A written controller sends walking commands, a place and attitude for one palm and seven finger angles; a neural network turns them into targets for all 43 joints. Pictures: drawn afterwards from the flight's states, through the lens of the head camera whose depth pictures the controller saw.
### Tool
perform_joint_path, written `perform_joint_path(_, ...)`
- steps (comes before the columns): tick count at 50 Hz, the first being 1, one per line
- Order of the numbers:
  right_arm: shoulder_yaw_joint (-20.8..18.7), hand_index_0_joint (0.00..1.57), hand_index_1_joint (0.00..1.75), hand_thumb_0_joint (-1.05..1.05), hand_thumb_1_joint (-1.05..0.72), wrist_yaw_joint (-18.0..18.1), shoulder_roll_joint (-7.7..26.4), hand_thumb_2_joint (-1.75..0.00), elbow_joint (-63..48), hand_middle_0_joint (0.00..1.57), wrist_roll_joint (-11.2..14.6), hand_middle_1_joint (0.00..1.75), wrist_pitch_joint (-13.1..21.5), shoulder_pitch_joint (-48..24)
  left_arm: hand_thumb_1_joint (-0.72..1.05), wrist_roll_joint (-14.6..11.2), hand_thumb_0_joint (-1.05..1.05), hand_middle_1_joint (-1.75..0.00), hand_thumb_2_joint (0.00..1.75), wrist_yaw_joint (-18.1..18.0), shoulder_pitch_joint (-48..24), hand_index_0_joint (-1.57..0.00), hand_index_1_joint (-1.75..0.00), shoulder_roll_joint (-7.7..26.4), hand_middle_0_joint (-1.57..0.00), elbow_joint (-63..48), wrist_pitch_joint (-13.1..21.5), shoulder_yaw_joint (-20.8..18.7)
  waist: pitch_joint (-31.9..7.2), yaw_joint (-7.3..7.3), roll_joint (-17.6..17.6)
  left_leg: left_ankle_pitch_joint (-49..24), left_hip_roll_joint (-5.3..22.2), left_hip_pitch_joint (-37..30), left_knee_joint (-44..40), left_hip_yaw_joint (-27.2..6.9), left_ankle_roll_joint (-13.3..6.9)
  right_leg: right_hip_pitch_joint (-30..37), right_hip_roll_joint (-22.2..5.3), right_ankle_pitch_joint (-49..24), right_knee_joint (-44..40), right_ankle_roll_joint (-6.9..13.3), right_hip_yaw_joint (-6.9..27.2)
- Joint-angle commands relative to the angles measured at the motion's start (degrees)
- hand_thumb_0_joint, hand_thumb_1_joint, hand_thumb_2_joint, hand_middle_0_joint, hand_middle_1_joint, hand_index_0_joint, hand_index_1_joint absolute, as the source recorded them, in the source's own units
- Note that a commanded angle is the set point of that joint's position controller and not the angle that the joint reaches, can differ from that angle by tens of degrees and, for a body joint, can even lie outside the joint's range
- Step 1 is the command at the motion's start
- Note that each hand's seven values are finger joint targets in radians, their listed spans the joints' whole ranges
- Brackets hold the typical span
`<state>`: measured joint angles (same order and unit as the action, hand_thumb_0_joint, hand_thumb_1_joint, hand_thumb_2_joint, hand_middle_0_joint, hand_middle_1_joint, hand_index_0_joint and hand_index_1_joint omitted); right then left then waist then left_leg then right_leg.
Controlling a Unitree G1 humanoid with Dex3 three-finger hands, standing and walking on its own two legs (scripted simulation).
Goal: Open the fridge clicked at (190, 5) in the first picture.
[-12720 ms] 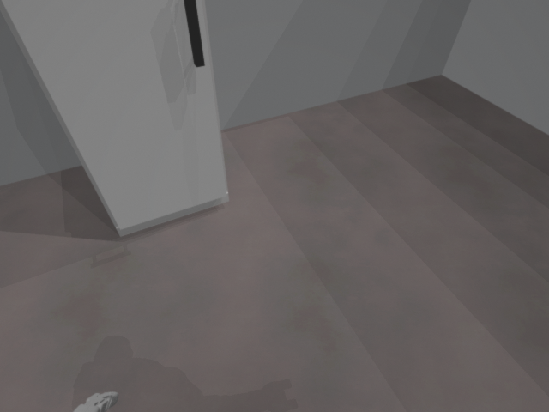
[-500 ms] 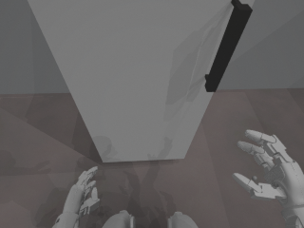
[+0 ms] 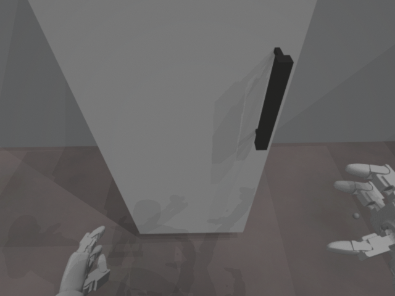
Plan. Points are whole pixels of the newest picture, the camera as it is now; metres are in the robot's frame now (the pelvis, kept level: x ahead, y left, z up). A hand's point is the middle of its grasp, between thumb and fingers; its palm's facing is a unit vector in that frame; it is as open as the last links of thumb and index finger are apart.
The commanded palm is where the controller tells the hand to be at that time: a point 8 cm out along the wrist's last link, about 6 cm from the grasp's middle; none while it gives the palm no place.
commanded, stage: raise the hand to about handle height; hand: right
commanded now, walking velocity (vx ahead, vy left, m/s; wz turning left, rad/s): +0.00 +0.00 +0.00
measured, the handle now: (268, 103) +0.50 -0.14 +0.14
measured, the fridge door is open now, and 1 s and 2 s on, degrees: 0 0 0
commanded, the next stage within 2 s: move the hooked fingers beside the handle in 0.88 s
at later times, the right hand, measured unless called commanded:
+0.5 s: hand out of the picture +0.27 -0.30 +0.17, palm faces +0.04 +1.00 -0.06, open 14.0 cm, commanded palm +0.23 -0.33 +0.17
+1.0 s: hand (369, 186) +0.26 -0.24 +0.17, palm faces +0.05 +1.00 -0.06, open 14.0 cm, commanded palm +0.23 -0.30 +0.17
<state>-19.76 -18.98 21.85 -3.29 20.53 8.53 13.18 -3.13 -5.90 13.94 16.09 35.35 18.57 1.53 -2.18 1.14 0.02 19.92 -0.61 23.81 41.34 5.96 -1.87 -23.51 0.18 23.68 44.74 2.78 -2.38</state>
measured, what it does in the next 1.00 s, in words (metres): stands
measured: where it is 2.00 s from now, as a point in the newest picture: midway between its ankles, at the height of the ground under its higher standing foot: outside the picture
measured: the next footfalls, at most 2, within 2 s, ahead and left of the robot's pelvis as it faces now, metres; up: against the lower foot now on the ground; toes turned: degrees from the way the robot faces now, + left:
none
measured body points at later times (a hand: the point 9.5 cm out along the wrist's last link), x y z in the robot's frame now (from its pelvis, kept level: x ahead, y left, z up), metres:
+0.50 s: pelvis +0.00 -0.01 +0.02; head -0.01 -0.01 +0.47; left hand +0.18 +0.22 -0.05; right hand +0.27 -0.35 +0.17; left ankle +0.02 +0.10 -0.71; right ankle +0.00 -0.08 -0.71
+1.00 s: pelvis -0.02 +0.02 +0.02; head -0.04 +0.03 +0.47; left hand +0.17 +0.26 -0.05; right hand +0.25 -0.30 +0.18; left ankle +0.02 +0.10 -0.71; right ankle +0.00 -0.08 -0.71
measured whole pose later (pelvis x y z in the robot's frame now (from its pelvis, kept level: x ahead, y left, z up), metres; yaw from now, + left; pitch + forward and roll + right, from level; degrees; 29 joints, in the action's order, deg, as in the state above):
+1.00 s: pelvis -0.02 +0.02 +0.02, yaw +0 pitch -3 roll +0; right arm -23.8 -23.7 25.5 8.2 20.3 -4.6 -2.4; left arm -4.6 -6.5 11.8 15.8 36.5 12.3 3.4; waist 0.0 2.1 2.2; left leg 13.9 -1.8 13.8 30.7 5.9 -3.5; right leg -13.0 -0.3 16.9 33.1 1.2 -2.2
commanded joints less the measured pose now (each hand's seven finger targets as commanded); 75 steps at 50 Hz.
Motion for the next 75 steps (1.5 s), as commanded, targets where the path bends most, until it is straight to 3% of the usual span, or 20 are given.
perform_joint_path(1, -5.45, 0.3, 1.2, 0.0, 0.5, -1.0, 10.68, -0.3, -6.42, 0.3, 1.22, 1.2, -1.03, -9.56, 0.9, -0.65, 0.0, -0.3, 0.9, -0.43, -4.42, -0.2, -0.3, 7.92, -0.2, -7.34, 2.22, -2.0, -5.31, 0.76, 6.39, -12.73, -0.65, -5.54, -6.57, -1.85, 0.58, 5.64, -1.89, -20.71, -11.83, -3.99, 7.08)
perform_joint_path(3, -4.04, 0.3, 1.2, 0.0, 0.5, -2.9, 10.85, -0.3, -3.42, 0.3, 0.83, 1.2, -5.1, -12.62, 0.9, -1.18, 0.0, -0.3, 0.9, -0.76, -4.8, -0.2, -0.3, 8.13, -0.2, -7.49, 1.26, -1.6, -2.77, 0.41, 4.75, -10.91, -0.77, -5.54, -8.19, -1.61, 0.66, 5.58, -2.03, -17.69, -13.62, -3.91, 7.39)
perform_joint_path(6, -5.35, 0.3, 1.2, 0.0, 0.5, -4.29, 13.95, -0.3, -4.5, 0.3, 0.52, 1.2, -8.9, -20.27, 0.9, -1.19, 0.0, -0.3, 0.9, -1.33, -5.7, -0.2, -0.3, 8.13, -0.2, -8.08, 0.18, -1.26, -5.45, 0.6, 3.91, -12.14, -0.61, -7.99, -9.71, -1.99, 0.43, 8.17, -1.93, -19.24, -14.83, -3.7, 7.56)
perform_joint_path(10, -8.57, 0.3, 1.2, 0.0, 0.5, -4.18, 18.04, -0.3, -7.2, 0.3, 0.65, 1.2, -8.16, -29.81, 0.9, -0.61, 0.0, -0.3, 0.9, -1.65, -6.61, -0.2, -0.3, 7.42, -0.2, -7.98, -0.57, -0.63, -9.02, 0.75, 4.96, -13.35, -0.79, -9.84, -11.11, -2.04, 0.05, 12.34, -1.94, -21.84, -16.04, -4.17, 8.1)
perform_joint_path(15, -9.47, 0.3, 1.2, 0.0, 0.5, -4.44, 19.81, -0.3, -5.49, 0.3, 0.23, 1.2, -6.81, -33.02, 0.9, -0.52, 0.0, -0.3, 0.9, -1.49, -6.85, -0.2, -0.3, 7.23, -0.2, -7.13, -1.03, -0.26, -10.38, 1.25, 8.92, -14.19, -0.77, -11.55, -12.63, -1.81, -0.34, 15.79, -2.28, -25.28, -17.76, -5.32, 8.89)
perform_joint_path(20, -7.96, 0.3, 1.2, 0.0, 0.5, -7.01, 18.65, -0.3, 5.51, 0.3, -0.16, 1.2, -13.5, -30.27, 0.9, -1.42, 0.0, -0.3, 0.9, -1.19, -7.13, -0.2, -0.3, 7.49, -0.2, -7.33, -3.02, -0.31, -5.49, 1.32, 5.65, -13.47, -0.26, -12.46, -14.77, -1.87, -0.6, 11.85, -1.77, -21.5, -19.52, -4.81, 7.89)
perform_joint_path(23, -6.74, 0.3, 1.2, 0.0, 0.5, -8.31, 17.49, -0.3, 4.7, 0.3, 0.38, 1.2, -15.36, -29.56, 0.9, -1.85, 0.0, -0.3, 0.9, -0.67, -7.52, -0.2, -0.3, 7.94, -0.2, -8.6, -3.75, -0.76, -6.75, 1.26, 4.38, -14.4, -0.37, -12.57, -14.72, -1.89, -0.41, 12.48, -1.72, -22.31, -19.23, -4.64, 7.96)
perform_joint_path(29, -12.21, 0.3, 1.2, 0.0, 0.5, -5.42, 22.66, -0.3, -4.0, 0.3, 1.16, 1.2, -9.74, -32.54, 0.9, -1.0, 0.0, -0.3, 0.9, -0.47, -7.86, -0.2, -0.3, 7.84, -0.2, -8.99, -3.14, -1.25, -10.78, 1.71, 4.52, -15.29, -0.5, -14.37, -14.82, -3.01, -0.71, 14.73, -1.75, -23.05, -18.39, -4.06, 7.26)
perform_joint_path(32, -12.38, 0.3, 1.2, 0.0, 0.5, -3.81, 21.0, -0.3, -3.01, 0.3, 0.76, 1.2, -7.91, -31.07, 0.9, -0.85, 0.0, -0.3, 0.9, -0.7, -7.27, -0.2, -0.3, 7.35, -0.2, -8.32, -2.82, -1.2, -9.08, 1.64, 5.71, -14.59, -0.53, -14.22, -15.19, -2.72, -0.55, 14.19, -1.47, -21.96, -19.39, -3.89, 6.77)
perform_joint_path(38, -8.28, 0.3, 1.2, 0.0, 0.5, -4.16, 18.07, -0.3, 2.37, 0.3, -0.33, 1.2, -11.81, -30.85, 0.9, -1.81, 0.0, -0.3, 0.9, -1.14, -8.74, -0.2, -0.3, 7.41, -0.2, -8.07, -3.49, -1.06, -2.59, 0.54, 6.15, -6.83, 0.91, -12.46, -17.37, -5.22, -0.35, 9.62, -1.17, -11.54, -19.64, -2.52, 5.46)
perform_joint_path(44, -10.59, 0.3, 1.2, 0.0, 0.5, -4.25, 21.01, -0.3, -2.48, 0.3, 0.66, 1.2, -9.94, -32.74, 0.9, -1.57, 0.0, -0.3, 0.9, -1.49, -9.37, -0.2, -0.3, 7.46, -0.2, -8.39, -2.91, -1.4, -8.08, 0.52, 3.16, -8.27, 1.82, -15.41, -17.12, -8.23, 0.12, 10.47, -1.15, -14.17, -16.64, -1.85, 4.52)
perform_joint_path(49, -12.0, 0.3, 1.2, 0.0, 0.5, -3.78, 20.89, -0.3, 3.13, 0.3, 1.05, 1.2, -9.98, -28.72, 0.9, -1.6, 0.0, -0.3, 0.9, -1.25, -9.41, -0.2, -0.3, 7.62, -0.2, -7.56, -2.89, -1.38, -4.53, 0.91, 0.21, -4.11, 3.37, -14.54, -18.03, -11.21, 0.84, 6.08, -0.95, -11.31, -15.04, -1.89, 4.05)
perform_joint_path(51, -11.86, 0.3, 1.2, 0.0, 0.5, -3.61, 21.65, -0.3, 5.92, 0.3, 0.26, 1.2, -11.33, -32.96, 0.9, -1.8, 0.0, -0.3, 0.9, -1.27, -9.81, -0.2, -0.3, 7.6, -0.2, -7.1, -3.43, -1.28, -3.87, 0.27, -0.34, -1.65, 4.47, -13.9, -18.53, -12.74, 1.32, 4.15, -0.83, -9.76, -14.36, -1.96, 3.91)
perform_joint_path(55, -9.09, 0.3, 1.2, 0.0, 0.5, -3.29, 21.24, -0.3, 6.24, 0.3, -0.67, 1.2, -11.92, -40.97, 0.9, -2.11, 0.0, -0.3, 0.9, -1.34, -10.81, -0.2, -0.3, 7.43, -0.2, -7.2, -3.71, -1.38, -4.37, -0.82, 3.44, 1.8, 6.03, -12.78, -19.31, -15.55, 1.63, 3.32, -0.94, -7.8, -12.61, -2.47, 3.97)
perform_joint_path(59, -8.37, 0.3, 1.2, 0.0, 0.5, -3.38, 22.84, -0.3, 9.13, 0.3, -1.07, 1.2, -9.15, -47.52, 0.9, -2.1, 0.0, -0.3, 0.9, -1.68, -9.97, -0.2, -0.3, 7.98, -0.2, -6.06, -3.71, -1.65, -5.62, -2.15, 0.77, 3.91, 6.29, -12.14, -19.17, -16.45, 1.74, 2.46, -1.09, -6.79, -11.23, -2.54, 4.29)
perform_joint_path(61, -7.8, 0.3, 1.2, 0.0, 0.5, -3.62, 22.29, -0.3, 10.85, 0.3, -1.13, 1.2, -7.9, -49.26, 0.9, -2.01, 0.0, -0.3, 0.9, -1.8, -9.53, -0.2, -0.3, 7.91, -0.2, -5.76, -3.52, -1.72, -7.88, -2.05, 0.56, 1.94, 5.99, -12.9, -18.18, -15.75, 1.56, 2.72, -1.06, -7.76, -11.55, -2.31, 4.73)
perform_joint_path(65, -10.23, 0.3, 1.2, 0.0, 0.5, -4.44, 24.19, -0.3, 12.18, 0.3, -1.25, 1.2, -7.4, -44.78, 0.9, -1.83, 0.0, -0.3, 0.9, -1.62, -8.15, -0.2, -0.3, 8.35, -0.2, -6.45, -3.52, -2.04, -14.58, 0.23, 2.78, -10.55, 4.85, -17.04, -13.7, -12.79, 0.82, 4.38, -1.02, -14.02, -12.14, -1.95, 4.85)
perform_joint_path(68, -9.29, 0.3, 1.2, 0.0, 0.5, -5.04, 21.63, -0.3, 14.19, 0.3, -1.0, 1.2, -9.03, -39.73, 0.9, -2.02, 0.0, -0.3, 0.9, -1.4, -6.75, -0.2, -0.3, 8.37, -0.2, -7.59, -3.59, -2.04, -13.23, 0.89, 2.69, -15.72, 2.66, -15.27, -12.14, -8.84, 0.19, 6.31, -0.91, -17.43, -13.65, -1.8, 4.56)
perform_joint_path(69, -10.81, 0.3, 1.2, 0.0, 0.5, -4.92, 23.01, -0.3, 15.03, 0.3, -0.84, 1.2, -9.62, -38.11, 0.9, -1.95, 0.0, -0.3, 0.9, -1.2, -6.3, -0.2, -0.3, 8.95, -0.2, -7.54, -3.65, -2.23, -12.9, 1.13, 1.47, -17.33, 2.74, -15.7, -11.78, -8.74, 0.07, 5.84, -1.18, -18.68, -13.23, -1.84, 4.53)
perform_joint_path(75, -8.58, 0.3, 1.2, 0.0, 0.5, -2.78, 20.72, -0.3, 7.38, 0.3, -1.48, 1.2, -9.77, -44.2, 0.9, -1.89, 0.0, -0.3, 0.9, -1.13, -5.5, -0.2, -0.3, 8.33, -0.2, -8.68, -3.69, -2.32, -12.18, 0.32, 5.56, -17.57, 0.62, -11.74, -11.95, -5.09, -0.36, 10.64, -1.7, -21.94, -15.5, -2.44, 5.14)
